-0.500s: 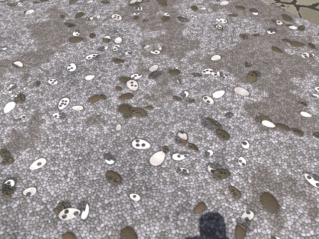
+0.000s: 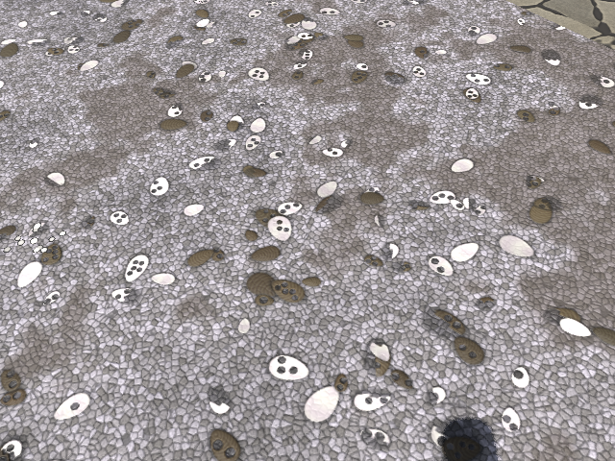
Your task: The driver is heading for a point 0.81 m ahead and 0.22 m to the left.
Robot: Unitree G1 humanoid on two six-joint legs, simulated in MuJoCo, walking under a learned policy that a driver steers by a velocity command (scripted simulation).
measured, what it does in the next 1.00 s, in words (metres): walks ahead, turning left: left foot, then right foot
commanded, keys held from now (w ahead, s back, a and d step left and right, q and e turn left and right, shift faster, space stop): w+q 0.66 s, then w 0.34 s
